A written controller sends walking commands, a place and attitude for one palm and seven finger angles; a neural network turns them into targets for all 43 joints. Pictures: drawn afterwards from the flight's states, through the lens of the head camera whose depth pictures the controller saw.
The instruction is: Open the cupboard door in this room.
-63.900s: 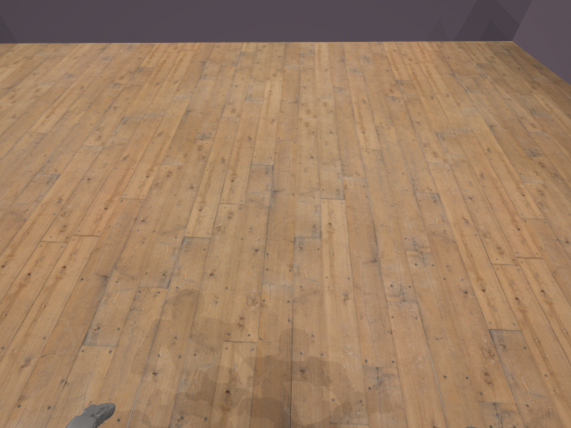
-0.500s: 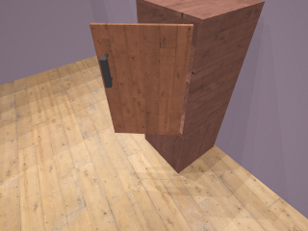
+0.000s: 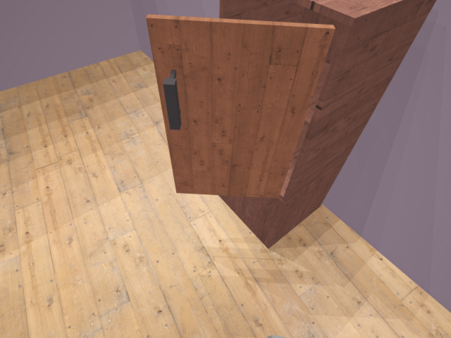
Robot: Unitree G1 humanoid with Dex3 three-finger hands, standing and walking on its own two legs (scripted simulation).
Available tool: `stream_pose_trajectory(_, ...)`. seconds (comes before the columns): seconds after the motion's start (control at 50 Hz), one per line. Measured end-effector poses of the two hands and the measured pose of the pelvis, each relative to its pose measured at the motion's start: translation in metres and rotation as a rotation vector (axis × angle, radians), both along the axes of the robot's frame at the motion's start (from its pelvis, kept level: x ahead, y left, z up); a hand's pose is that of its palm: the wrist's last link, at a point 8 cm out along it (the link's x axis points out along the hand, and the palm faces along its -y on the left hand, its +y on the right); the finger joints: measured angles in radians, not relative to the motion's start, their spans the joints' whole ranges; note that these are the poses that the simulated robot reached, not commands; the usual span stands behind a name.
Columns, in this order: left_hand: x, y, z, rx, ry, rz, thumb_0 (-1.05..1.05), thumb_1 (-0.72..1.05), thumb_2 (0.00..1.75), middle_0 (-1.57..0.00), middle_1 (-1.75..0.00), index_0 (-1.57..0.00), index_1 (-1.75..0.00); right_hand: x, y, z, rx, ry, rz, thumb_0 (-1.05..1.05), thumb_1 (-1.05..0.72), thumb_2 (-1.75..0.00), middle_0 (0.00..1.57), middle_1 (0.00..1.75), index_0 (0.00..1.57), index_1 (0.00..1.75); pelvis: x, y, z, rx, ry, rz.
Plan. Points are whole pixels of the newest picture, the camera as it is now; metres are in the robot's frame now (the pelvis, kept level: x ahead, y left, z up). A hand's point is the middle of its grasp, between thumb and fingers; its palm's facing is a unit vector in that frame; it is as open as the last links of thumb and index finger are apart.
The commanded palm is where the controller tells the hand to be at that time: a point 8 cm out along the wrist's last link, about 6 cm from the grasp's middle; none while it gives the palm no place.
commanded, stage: shuffle to correct the standing spot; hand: left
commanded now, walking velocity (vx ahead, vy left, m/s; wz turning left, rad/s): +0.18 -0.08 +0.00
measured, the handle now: (174, 100) +0.60 +0.15 +0.08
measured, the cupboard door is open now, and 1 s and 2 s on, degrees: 49 49 49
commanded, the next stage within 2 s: come to a stop and stand still in 0.12 s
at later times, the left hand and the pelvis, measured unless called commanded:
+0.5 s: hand out of the picture +0.12 +0.18 -0.19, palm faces +0.07 -0.99 -0.14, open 7.3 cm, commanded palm none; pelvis +0.11 +0.02 -0.01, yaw +0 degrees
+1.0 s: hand out of the picture +0.10 +0.14 -0.16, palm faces +0.06 -0.97 -0.23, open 7.3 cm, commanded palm none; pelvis +0.06 -0.04 +0.00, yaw +0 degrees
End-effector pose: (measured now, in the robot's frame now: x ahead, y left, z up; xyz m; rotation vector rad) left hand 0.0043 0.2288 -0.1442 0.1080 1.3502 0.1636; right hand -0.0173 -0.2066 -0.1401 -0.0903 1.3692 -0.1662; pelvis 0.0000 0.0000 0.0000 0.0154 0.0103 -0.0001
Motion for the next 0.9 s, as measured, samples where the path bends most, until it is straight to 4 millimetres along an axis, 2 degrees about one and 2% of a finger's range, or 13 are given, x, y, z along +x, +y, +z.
stream_pose_trajectory(0.12, 0.074, -0.001, 0.01, 0.038, -0.107, -0.054, 0.0, 0.92, 0.9, -0.2, -0.29, -0.2, -0.29, 0.003, 0.012, -0.011, 0.06, 0.066, -0.044, 0.01, -0.91, -0.9, 0.2, 0.3, 0.2, 0.3, 0.028, -0.004, -0.002, 0.007, -0.006, -0.006)
stream_pose_trajectory(0.16, 0.093, -0.006, 0.006, 0.045, -0.143, -0.064, 0.0, 0.92, 0.9, -0.2, -0.29, -0.2, -0.29, 0.008, 0.009, -0.02, 0.071, 0.084, -0.054, 0.01, -0.91, -0.9, 0.2, 0.3, 0.2, 0.3, 0.039, -0.008, -0.009, 0.011, -0.01, -0.007)
stream_pose_trajectory(0.2, 0.103, -0.012, 0.004, 0.04, -0.162, -0.049, 0.0, 0.92, 0.9, -0.2, -0.29, -0.2, -0.29, 0.017, 0.005, -0.023, 0.069, 0.104, -0.046, 0.01, -0.91, -0.9, 0.2, 0.3, 0.2, 0.3, 0.048, -0.009, -0.011, -0.014, -0.018, 0.003)
stream_pose_trajectory(0.3, 0.107, -0.007, 0.002, 0.04, -0.131, 0.006, -0.01, 0.95, 0.9, -0.2, -0.29, -0.2, -0.29, 0.068, -0.009, -0.013, 0.018, 0.062, -0.016, 0.01, -0.91, -0.9, 0.2, 0.3, 0.2, 0.3, 0.072, -0.004, -0.006, -0.046, -0.022, 0.021)
stream_pose_trajectory(0.38, 0.104, -0.002, -0.012, 0.003, -0.046, 0.006, -0.01, 0.94, 0.9, -0.2, -0.3, -0.2, -0.29, 0.111, -0.013, -0.008, -0.051, -0.016, -0.001, 0.01, -0.92, -0.9, 0.2, 0.3, 0.2, 0.3, 0.09, 0.007, -0.01, -0.064, -0.028, 0.013)
stream_pose_trajectory(0.46, 0.103, 0.001, -0.02, -0.03, 0.019, 0.021, 0.0, 0.93, 0.9, -0.2, -0.29, -0.2, -0.29, 0.14, -0.008, -0.002, -0.084, -0.042, 0.015, 0.01, -0.93, -0.9, 0.2, 0.3, 0.2, 0.3, 0.106, 0.016, -0.01, -0.04, -0.026, -0.001)
stream_pose_trajectory(0.54, 0.104, 0.004, -0.014, -0.024, 0.059, 0.01, 0.0, 0.92, 0.9, -0.2, -0.29, -0.2, -0.29, 0.158, -0.007, 0.003, -0.099, -0.062, 0.026, 0.01, -0.94, -0.9, 0.2, 0.3, 0.2, 0.3, 0.106, 0.017, -0.005, -0.033, -0.015, -0.005)
stream_pose_trajectory(0.62, 0.107, 0.008, -0.006, 0.01, 0.064, -0.014, 0.0, 0.92, 0.9, -0.2, -0.29, -0.2, -0.29, 0.16, -0.014, 0.004, -0.096, -0.071, 0.017, 0.01, -0.94, -0.9, 0.2, 0.3, 0.2, 0.3, 0.096, 0.01, -0.001, -0.039, -0.006, -0.02)
stream_pose_trajectory(0.72, 0.115, 0.003, 0.001, 0.059, 0.015, -0.035, 0.0, 0.91, 0.9, -0.2, -0.29, -0.2, -0.29, 0.147, -0.035, -0.003, -0.078, -0.079, 0.001, 0.01, -0.92, -0.9, 0.2, 0.3, 0.2, 0.3, 0.08, -0.007, -0.003, -0.027, -0.007, -0.032)
stream_pose_trajectory(0.82, 0.111, -0.016, 0.003, 0.106, -0.071, -0.047, 0.0, 0.91, 0.9, -0.2, -0.29, -0.2, -0.29, 0.13, -0.061, -0.024, -0.033, -0.072, -0.013, 0.01, -0.91, -0.9, 0.2, 0.3, 0.2, 0.3, 0.067, -0.031, -0.016, -0.004, -0.022, -0.028)
stream_pose_trajectory(0.9, 0.098, -0.038, 0.011, 0.077, -0.079, -0.038, 0.0, 0.91, 0.9, -0.2, -0.29, -0.2, -0.29, 0.115, -0.068, -0.019, -0.009, -0.047, -0.009, 0.01, -0.92, -0.9, 0.2, 0.3, 0.2, 0.3, 0.064, -0.038, -0.007, -0.009, -0.027, -0.017)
